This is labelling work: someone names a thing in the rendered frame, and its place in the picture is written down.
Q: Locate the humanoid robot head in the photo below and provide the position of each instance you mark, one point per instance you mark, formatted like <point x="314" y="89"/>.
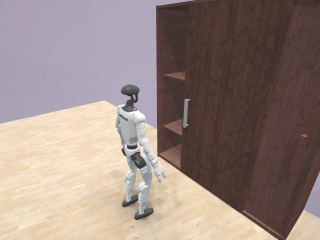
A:
<point x="130" y="90"/>

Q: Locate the wardrobe door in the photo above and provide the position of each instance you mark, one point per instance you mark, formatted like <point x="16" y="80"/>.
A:
<point x="294" y="110"/>
<point x="233" y="53"/>

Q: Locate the left robot hand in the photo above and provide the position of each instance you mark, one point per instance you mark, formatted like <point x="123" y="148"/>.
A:
<point x="123" y="142"/>

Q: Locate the left robot upper arm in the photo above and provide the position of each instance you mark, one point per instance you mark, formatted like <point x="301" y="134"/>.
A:
<point x="117" y="123"/>

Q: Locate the robot torso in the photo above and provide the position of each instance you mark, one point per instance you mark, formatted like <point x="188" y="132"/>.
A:
<point x="129" y="133"/>

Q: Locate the right robot upper arm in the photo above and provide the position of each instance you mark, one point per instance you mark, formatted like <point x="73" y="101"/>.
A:
<point x="140" y="120"/>

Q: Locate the robot left forearm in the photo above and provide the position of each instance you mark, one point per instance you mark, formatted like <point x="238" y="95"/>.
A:
<point x="120" y="133"/>

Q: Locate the handle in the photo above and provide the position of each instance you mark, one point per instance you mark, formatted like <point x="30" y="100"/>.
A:
<point x="297" y="154"/>
<point x="185" y="113"/>

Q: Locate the robot right forearm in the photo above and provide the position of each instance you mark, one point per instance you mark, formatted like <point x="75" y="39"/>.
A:
<point x="148" y="152"/>

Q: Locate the right robot hand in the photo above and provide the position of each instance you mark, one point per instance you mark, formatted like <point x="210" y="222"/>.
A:
<point x="158" y="170"/>

